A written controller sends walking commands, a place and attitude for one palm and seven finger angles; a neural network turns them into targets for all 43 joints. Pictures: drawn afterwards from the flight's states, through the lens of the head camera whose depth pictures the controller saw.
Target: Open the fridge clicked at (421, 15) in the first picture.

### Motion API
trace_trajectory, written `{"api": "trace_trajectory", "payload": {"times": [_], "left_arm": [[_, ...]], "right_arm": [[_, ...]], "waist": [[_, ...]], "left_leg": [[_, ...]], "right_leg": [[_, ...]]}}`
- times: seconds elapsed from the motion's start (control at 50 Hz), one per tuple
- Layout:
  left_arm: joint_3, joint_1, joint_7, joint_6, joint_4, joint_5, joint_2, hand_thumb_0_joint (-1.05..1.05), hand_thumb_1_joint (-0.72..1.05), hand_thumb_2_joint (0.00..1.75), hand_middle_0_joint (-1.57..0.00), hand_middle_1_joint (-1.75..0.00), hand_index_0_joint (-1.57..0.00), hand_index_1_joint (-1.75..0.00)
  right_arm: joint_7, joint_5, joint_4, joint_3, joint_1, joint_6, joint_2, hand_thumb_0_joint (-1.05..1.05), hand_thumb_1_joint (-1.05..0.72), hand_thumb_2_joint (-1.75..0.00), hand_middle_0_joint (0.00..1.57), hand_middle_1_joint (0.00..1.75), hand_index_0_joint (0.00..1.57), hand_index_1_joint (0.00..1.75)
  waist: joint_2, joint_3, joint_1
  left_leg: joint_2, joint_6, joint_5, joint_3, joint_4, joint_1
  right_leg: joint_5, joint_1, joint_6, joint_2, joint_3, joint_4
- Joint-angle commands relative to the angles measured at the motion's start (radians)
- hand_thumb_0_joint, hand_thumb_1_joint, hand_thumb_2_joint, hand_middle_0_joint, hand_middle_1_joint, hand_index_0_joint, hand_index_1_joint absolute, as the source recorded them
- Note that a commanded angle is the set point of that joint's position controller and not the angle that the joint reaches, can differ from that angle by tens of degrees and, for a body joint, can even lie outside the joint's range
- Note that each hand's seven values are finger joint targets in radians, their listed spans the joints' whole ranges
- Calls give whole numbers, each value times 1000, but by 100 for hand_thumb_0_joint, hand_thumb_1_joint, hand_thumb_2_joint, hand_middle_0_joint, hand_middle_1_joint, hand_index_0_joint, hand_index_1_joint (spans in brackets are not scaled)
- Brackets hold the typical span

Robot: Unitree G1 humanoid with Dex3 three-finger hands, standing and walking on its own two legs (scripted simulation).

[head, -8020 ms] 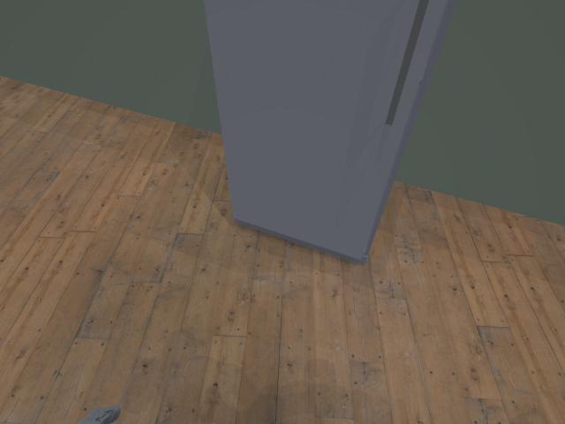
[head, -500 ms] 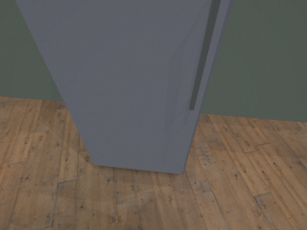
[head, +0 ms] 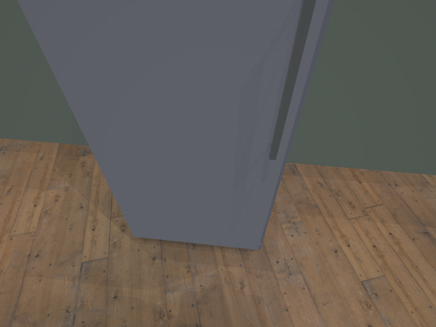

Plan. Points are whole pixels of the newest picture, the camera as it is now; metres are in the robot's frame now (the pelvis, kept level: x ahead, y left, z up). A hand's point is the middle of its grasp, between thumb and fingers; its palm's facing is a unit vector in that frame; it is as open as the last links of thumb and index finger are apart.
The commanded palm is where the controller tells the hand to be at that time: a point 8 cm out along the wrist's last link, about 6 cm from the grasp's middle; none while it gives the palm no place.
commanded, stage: look again from close up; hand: right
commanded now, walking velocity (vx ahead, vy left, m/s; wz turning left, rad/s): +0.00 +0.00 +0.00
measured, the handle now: (286, 90) +0.55 -0.11 +0.17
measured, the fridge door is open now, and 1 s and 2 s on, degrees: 0 0 0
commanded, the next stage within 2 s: shuffle to correct the standing spot in 0.42 s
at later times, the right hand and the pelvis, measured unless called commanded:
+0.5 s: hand out of the picture -0.01 -0.16 -0.18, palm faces +0.05 +0.99 -0.16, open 7.3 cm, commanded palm none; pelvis +0.00 +0.00 +0.00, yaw +0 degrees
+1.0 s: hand out of the picture -0.01 -0.11 -0.20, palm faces +0.17 +0.98 -0.11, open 7.3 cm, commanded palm none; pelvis +0.07 +0.02 -0.02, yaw -5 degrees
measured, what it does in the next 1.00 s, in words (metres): shifts its weight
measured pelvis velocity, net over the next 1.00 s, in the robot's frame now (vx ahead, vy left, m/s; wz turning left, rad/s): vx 0.07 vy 0.02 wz -0.09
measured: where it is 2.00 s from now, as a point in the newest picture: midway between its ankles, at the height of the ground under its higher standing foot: outside the picture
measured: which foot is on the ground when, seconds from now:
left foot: down 0.00-1.00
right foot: down 0.00-1.00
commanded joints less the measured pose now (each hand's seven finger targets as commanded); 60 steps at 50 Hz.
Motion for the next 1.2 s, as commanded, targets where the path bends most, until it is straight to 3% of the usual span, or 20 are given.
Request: {"api": "trace_trajectory", "payload": {"times": [0.0, 0.16, 0.5, 0.56, 0.6, 0.64, 0.72, 0.82, 0.88, 0.9, 0.94, 0.96, 0.98, 1.0, 1.02, 1.04, 1.06, 1.1, 1.12, 1.18], "left_arm": [[11, 75, 5, -8, -25, 4, 88, 0, 90, 90, -20, -30, -20, -30], [11, 72, 6, -8, -22, 4, 92, 0, 90, 90, -20, -30, -20, -30], [10, 71, 6, -7, -23, 4, 93, 0, 90, 90, -20, -30, -20, -30], [9, 98, 3, 0, -14, 10, 78, 0, 90, 90, -20, -30, -20, -30], [16, 96, 2, 8, -17, 15, 84, 0, 90, 90, -20, -30, -20, -30], [21, 96, 1, 12, -22, 17, 93, 0, 90, 90, -20, -30, -20, -30], [28, 109, 4, 6, -29, 16, 89, 0, 90, 90, -20, -30, -20, -30], [25, 130, 11, -4, -28, 14, 52, 0, 90, 90, -20, -30, -20, -30], [22, 92, 12, -3, -49, 16, 21, 0, 90, 90, -20, -30, -20, -30], [23, 60, 12, -3, -61, 16, 20, 0, 90, 90, -20, -30, -20, -30], [24, 19, 8, -4, -73, 13, 19, 0, 90, 90, -20, -30, -20, -30], [23, 31, 6, -4, -68, 11, 10, 0, 90, 90, -20, -30, -20, -30], [23, 75, 6, -8, -49, 11, 7, 0, 90, 90, -20, -30, -20, -30], [29, 175, 11, -15, -9, 12, 31, 0, 90, 90, -20, -30, -20, -30], [52, 299, 26, -25, 36, 27, 124, 0, 90, 90, -20, -30, -20, -30], [58, 364, 42, -14, 64, 30, 173, 0, 90, 90, -20, -30, -20, -30], [51, 349, 45, -7, 62, 28, 165, 0, 90, 90, -20, -30, -20, -30], [38, 255, 47, -17, 35, 28, 120, 0, 90, 90, -20, -30, -20, -30], [37, 211, 47, -22, 16, 28, 127, 0, 90, 90, -20, -30, -20, -30], [40, 187, 46, -29, -5, 29, 135, 0, 90, 90, -20, -30, -20, -30]], "right_arm": [[-8, -1, -21, -10, 80, -11, -79, 0, -90, -90, 20, 30, 20, 30], [-8, -2, -20, -10, 76, -10, -83, 0, -90, -90, 20, 30, 20, 30], [-7, -1, -20, -12, 69, -9, -85, 0, -90, -90, 20, 30, 20, 30], [-4, -4, -12, -12, 88, -2, -69, 0, -90, -90, 20, 30, 20, 30], [0, -8, -17, -19, 86, 5, -66, 0, -90, -90, 20, 30, 20, 30], [5, -12, -21, -23, 93, 8, -61, 0, -90, -90, 20, 30, 20, 30], [10, -16, -16, -27, 133, 1, -48, 0, -90, -90, 20, 30, 20, 30], [9, -12, 5, -40, 188, -7, -65, 0, -90, -90, 20, 30, 20, 30], [5, -12, 28, -57, 258, -7, -99, 0, -90, -90, 20, 30, 20, 30], [3, -14, 30, -59, 266, -8, -96, 0, -90, -90, 20, 30, 20, 30], [0, -21, 31, -56, 255, -7, -88, 0, -90, -90, 20, 30, 20, 30], [-1, -21, 27, -56, 238, -7, -85, 0, -90, -90, 20, 30, 20, 30], [0, -18, 15, -56, 197, -2, -83, 0, -90, -90, 20, 30, 20, 30], [5, -10, -1, -52, 148, 4, -67, 0, -90, -90, 20, 30, 20, 30], [15, -5, -29, -45, 125, 5, -18, 0, -90, -90, 20, 30, 20, 30], [16, -13, -57, -37, 69, 7, -28, 0, -90, -90, 20, 30, 20, 30], [15, -24, -70, -52, 28, 17, -63, 0, -90, -90, 20, 30, 20, 30], [25, -31, -67, -62, 17, 28, -47, 0, -90, -90, 20, 30, 20, 30], [33, -29, -70, -60, 25, 34, -26, 0, -90, -90, 20, 30, 20, 30], [47, -25, -90, -60, 8, 49, 1, 0, -90, -90, 20, 30, 20, 30]], "waist": [[5, 65, 1], [-16, 73, -1], [1, 65, 0], [11, 49, 2], [-8, 92, 3], [-40, 128, 1], [-34, 158, -6], [50, 116, -6], [186, 77, -24], [194, 85, -35], [120, 83, -28], [83, 68, -12], [61, 46, 21], [-16, 10, 72], [-256, -26, 103], [-287, 7, 126], [-224, 56, 114], [-121, 153, 68], [-106, 160, 47], [-161, 121, 30]], "left_leg": [[86, 30, 46, -102, -81, 35], [83, 30, 57, -100, -80, 39], [82, 29, 28, -99, -84, 40], [74, 25, -102, -77, -59, 41], [62, 22, -216, -59, -39, -3], [49, 19, -251, -38, -10, -27], [52, 27, -202, -38, 10, -21], [102, 62, -100, -93, -28, 47], [204, 128, 42, -206, -96, 151], [224, 158, 114, -225, -107, 165], [241, 197, 200, -211, -89, 143], [231, 195, 222, -185, -55, 131], [200, 171, 206, -141, 4, 65], [134, 118, 190, -52, 145, -45], [13, 34, -17, 56, 389, -255], [-26, 11, -372, 28, 595, -417], [6, 20, -376, -47, 708, -457], [41, 8, -285, -83, 780, -456], [45, -1, -237, -79, 786, -445], [41, -21, -142, -52, 750, -433]], "right_leg": [[75, -102, -6, -97, 92, -109], [87, -100, -3, -100, 92, -110], [66, -102, -4, -100, 96, -116], [-63, -109, -11, -102, 107, -116], [-204, -151, -22, -112, 133, -142], [-301, -197, -39, -130, 172, -173], [-259, -222, -54, -143, 185, -143], [-34, -208, -28, -92, 67, 44], [-143, -311, 1, -40, -39, 272], [-214, -351, 2, -50, -32, 340], [-249, -348, 1, -73, -35, 353], [-218, -300, 1, -77, -45, 284], [-143, -190, 0, -82, -47, 159], [19, 0, -13, -106, -9, 5], [256, 182, -93, -325, 279, -77], [581, 240, -192, -486, 430, -107], [682, 197, -221, -498, 378, -77], [642, 33, -180, -450, 271, -96], [587, -3, -159, -421, 222, -110], [591, -1, -107, -337, 99, -106]]}}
